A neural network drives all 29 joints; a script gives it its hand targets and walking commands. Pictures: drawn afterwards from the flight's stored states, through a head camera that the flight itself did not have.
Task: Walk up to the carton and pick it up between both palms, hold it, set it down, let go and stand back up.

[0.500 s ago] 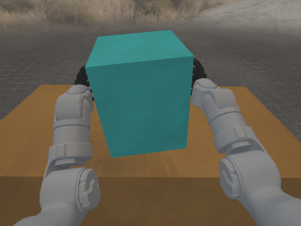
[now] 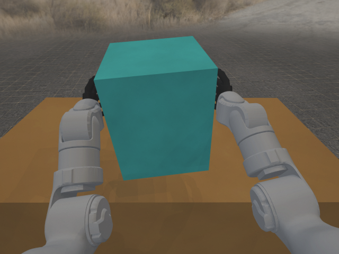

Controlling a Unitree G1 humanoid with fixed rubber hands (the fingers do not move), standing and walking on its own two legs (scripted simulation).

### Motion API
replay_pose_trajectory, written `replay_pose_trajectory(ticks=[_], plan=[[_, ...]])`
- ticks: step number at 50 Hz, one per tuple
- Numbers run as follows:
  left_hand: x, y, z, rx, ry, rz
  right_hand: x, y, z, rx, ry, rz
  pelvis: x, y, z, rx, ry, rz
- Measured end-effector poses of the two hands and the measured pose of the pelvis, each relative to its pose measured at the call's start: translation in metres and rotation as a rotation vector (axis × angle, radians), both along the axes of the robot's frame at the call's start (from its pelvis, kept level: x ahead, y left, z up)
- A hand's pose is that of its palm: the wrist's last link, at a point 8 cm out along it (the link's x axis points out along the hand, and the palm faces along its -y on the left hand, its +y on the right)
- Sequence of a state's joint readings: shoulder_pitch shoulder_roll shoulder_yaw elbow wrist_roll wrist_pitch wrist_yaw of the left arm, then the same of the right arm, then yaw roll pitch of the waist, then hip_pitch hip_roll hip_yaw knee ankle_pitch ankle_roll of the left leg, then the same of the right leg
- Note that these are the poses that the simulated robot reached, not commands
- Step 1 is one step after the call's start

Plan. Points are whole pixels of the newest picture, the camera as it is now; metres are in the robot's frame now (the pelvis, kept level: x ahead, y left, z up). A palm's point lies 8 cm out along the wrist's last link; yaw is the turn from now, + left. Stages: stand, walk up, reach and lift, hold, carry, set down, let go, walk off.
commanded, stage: hold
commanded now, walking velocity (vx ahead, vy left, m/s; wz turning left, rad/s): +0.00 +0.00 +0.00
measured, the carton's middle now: (159, 106) +0.39 +0.00 +0.24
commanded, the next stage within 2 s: none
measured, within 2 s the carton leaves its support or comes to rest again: neither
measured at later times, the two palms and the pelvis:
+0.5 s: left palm (87, 107) +0.37 +0.16 +0.26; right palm (219, 97) +0.37 -0.14 +0.27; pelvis +0.00 +0.00 +0.00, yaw +1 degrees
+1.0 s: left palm (88, 105) +0.37 +0.15 +0.27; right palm (219, 96) +0.37 -0.14 +0.27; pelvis +0.01 +0.00 +0.00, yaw +1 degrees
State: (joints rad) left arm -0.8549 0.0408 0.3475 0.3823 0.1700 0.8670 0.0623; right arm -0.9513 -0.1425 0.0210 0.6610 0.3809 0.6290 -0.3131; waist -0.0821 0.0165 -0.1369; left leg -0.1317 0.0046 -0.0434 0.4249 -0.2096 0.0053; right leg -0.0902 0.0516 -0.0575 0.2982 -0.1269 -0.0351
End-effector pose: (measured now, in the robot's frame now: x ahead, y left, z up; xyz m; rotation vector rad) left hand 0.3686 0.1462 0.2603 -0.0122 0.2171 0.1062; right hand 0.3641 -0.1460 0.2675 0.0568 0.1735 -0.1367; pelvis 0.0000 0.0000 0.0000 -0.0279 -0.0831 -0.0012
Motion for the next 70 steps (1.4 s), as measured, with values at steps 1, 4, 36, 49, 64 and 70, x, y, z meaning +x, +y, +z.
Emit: replay_pose_trajectory(ticks=[1, 4, 36, 49, 64, 70], plan=[[-0.001, 0.000, 0.000, -0.003, -0.001, 0.001, 0.000, 0.000, 0.000, 0.001, -0.001, 0.000, 0.000, 0.000, 0.000, 0.000, -0.001, 0.000], [-0.001, 0.001, -0.001, -0.003, 0.003, 0.000, 0.000, 0.001, 0.002, 0.018, 0.003, -0.003, 0.000, -0.001, 0.000, -0.001, -0.002, 0.003], [0.002, 0.010, 0.003, -0.001, -0.010, 0.008, 0.004, 0.009, 0.006, 0.016, -0.004, 0.003, 0.003, 0.002, 0.000, -0.001, 0.000, 0.006], [0.003, 0.008, 0.005, 0.009, -0.018, 0.012, 0.006, 0.008, 0.005, 0.003, -0.009, 0.007, 0.006, 0.002, 0.000, -0.003, -0.006, 0.008], [-0.001, 0.005, 0.007, 0.005, -0.007, 0.012, 0.001, 0.005, 0.005, 0.029, 0.004, 0.000, 0.002, 0.002, 0.000, 0.001, -0.009, 0.000], [-0.003, 0.007, 0.015, 0.008, -0.025, 0.016, 0.000, 0.007, 0.012, 0.017, -0.013, 0.006, 0.000, 0.001, 0.000, 0.001, -0.006, 0.003]])
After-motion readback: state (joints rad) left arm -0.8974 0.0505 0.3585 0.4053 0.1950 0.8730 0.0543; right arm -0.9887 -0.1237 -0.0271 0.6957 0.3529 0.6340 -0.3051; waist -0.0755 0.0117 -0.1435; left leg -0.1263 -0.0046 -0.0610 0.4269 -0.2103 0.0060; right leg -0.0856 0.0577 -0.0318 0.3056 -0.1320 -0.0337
